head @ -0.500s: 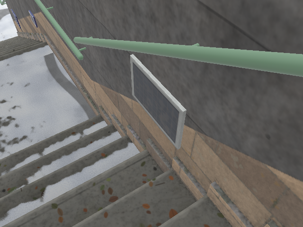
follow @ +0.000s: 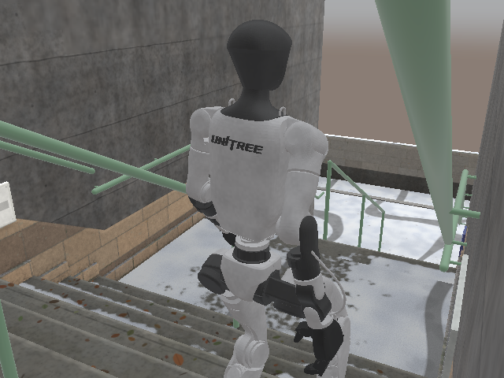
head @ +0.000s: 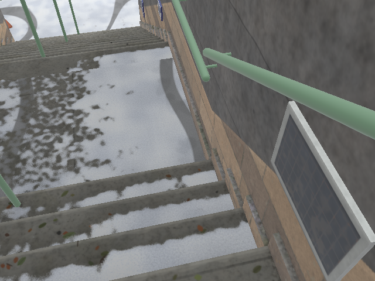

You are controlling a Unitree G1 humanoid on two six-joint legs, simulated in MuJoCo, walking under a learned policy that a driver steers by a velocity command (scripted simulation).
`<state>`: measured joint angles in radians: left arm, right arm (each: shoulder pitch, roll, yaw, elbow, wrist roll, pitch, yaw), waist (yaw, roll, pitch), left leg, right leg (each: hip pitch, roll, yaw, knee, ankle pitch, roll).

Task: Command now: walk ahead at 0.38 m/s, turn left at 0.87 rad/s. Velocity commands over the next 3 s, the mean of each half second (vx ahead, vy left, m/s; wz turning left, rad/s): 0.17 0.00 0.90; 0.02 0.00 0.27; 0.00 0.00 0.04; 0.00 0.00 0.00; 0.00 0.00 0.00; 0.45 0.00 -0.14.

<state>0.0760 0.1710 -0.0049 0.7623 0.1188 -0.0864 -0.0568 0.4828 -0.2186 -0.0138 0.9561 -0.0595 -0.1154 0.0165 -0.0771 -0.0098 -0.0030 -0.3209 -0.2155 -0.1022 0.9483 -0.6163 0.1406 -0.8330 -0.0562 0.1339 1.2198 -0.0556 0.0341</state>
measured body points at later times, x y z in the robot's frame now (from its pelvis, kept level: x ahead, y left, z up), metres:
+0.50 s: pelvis +0.22 +0.01 -0.17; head +0.23 +0.02 +0.28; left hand +0.22 +0.35 -0.24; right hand +0.47 -0.16 -0.25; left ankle +0.21 +0.09 -0.84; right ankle +0.24 -0.15 -0.76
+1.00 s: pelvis +0.25 -0.03 -0.12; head +0.26 -0.02 +0.33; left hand +0.17 +0.22 -0.24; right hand +0.51 -0.15 -0.22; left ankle +0.21 +0.09 -0.84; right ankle +0.24 -0.16 -0.84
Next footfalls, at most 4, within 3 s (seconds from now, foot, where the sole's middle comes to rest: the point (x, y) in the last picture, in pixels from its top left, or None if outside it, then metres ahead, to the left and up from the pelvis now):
0.10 right None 0.22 -0.14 -0.88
0.40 left None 0.24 0.11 -0.88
0.72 right None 0.28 -0.14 -0.88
2.86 left None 0.27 0.17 -0.88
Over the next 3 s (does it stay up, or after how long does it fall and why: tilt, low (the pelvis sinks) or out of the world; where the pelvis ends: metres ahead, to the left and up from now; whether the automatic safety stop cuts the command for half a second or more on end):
stays up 0.31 0.10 -0.16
